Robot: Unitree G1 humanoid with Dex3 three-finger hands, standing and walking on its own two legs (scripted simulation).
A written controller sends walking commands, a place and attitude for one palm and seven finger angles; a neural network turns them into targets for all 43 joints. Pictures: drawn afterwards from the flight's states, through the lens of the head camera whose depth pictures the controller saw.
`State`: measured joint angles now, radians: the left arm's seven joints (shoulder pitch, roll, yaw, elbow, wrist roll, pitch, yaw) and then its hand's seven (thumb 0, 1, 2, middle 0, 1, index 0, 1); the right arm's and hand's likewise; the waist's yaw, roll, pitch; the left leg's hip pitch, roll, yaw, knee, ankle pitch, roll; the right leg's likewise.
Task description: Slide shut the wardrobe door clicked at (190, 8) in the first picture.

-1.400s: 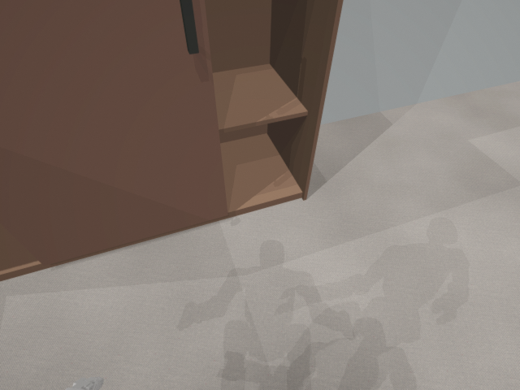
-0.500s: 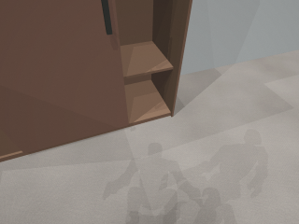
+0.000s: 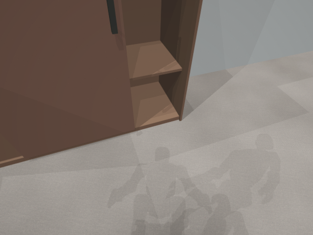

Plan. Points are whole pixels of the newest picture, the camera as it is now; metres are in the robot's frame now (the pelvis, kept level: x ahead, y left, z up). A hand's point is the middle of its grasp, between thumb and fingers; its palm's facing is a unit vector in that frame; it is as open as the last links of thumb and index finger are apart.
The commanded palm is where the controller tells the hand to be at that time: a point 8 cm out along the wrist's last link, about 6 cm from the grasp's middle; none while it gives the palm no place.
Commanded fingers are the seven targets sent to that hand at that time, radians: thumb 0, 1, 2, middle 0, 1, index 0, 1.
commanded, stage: look at it before walking up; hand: left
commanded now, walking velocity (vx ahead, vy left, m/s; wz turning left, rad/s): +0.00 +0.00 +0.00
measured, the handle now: out of the picture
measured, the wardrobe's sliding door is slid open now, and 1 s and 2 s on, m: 0.40 0.40 0.40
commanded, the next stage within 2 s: walk to a spot facing it in 0.24 s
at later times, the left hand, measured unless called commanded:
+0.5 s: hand out of the picture +0.08 +0.24 -0.16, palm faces -0.04 -0.94 -0.33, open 7.4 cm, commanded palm none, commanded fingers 0.00 0.90 0.90 -0.20 -0.30 -0.20 -0.30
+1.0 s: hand out of the picture +0.05 +0.16 -0.16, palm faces -0.18 -0.96 -0.20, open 7.4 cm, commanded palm none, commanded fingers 0.00 0.90 0.90 -0.20 -0.30 -0.20 -0.30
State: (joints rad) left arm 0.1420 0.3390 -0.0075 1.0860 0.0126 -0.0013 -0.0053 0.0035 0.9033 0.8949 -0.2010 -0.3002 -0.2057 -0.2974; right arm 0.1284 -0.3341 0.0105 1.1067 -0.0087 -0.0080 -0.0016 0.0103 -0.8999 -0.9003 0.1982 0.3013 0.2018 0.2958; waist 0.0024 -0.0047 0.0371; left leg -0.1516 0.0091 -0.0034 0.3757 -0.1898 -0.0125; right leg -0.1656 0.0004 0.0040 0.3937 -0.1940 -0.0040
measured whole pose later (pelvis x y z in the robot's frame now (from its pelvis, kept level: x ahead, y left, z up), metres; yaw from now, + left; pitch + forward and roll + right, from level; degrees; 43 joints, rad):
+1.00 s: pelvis +0.04 -0.02 +0.00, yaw -16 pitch +2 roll +1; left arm 0.43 0.16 0.04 1.00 0.02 -0.03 -0.02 0.00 0.90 0.89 -0.20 -0.30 -0.21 -0.30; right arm 0.18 -0.23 -0.06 0.95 -0.02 0.01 0.01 0.01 -0.90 -0.90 0.20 0.30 0.20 0.30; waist 0.05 0.00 0.02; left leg -0.52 0.08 0.02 0.97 -0.26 -0.07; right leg -0.18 0.08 0.10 0.38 -0.22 -0.07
